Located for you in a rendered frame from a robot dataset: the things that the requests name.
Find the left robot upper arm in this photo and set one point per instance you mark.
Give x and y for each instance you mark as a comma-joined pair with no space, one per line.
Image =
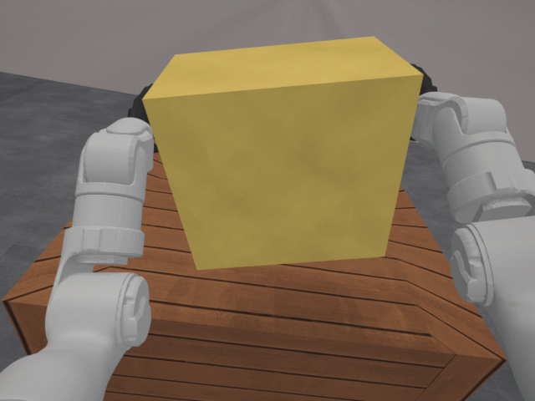
94,318

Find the right robot upper arm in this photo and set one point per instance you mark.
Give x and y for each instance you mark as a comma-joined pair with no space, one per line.
493,264

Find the left robot forearm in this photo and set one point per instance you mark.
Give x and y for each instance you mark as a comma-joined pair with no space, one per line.
110,194

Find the right robot forearm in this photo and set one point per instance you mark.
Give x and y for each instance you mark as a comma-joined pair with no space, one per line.
483,169

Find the left robot hand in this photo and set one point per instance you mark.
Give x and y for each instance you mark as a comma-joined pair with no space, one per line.
138,110

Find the pedestal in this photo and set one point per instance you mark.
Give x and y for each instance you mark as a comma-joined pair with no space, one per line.
390,328

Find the right robot hand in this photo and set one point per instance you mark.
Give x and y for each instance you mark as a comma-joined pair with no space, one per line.
426,85

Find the carton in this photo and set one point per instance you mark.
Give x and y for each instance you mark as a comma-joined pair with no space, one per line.
286,153

